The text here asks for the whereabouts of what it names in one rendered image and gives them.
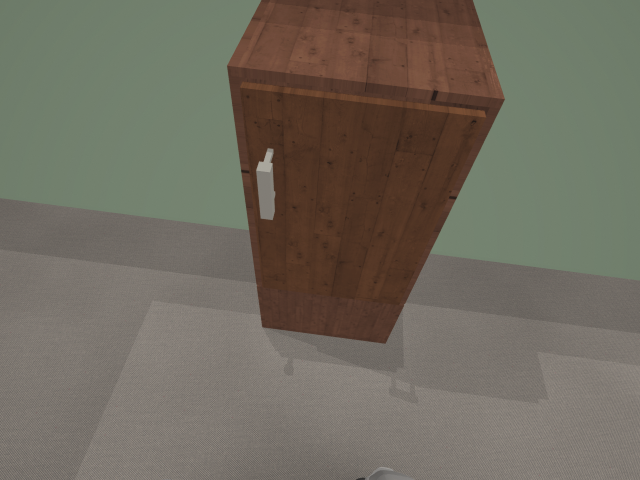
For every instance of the handle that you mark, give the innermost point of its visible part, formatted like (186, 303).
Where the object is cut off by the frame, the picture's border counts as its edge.
(265, 184)

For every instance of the robot right shin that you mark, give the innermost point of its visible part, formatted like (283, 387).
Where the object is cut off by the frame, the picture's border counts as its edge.
(381, 468)

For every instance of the cupboard door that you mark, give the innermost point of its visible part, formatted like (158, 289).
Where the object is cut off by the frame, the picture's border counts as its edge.
(360, 183)

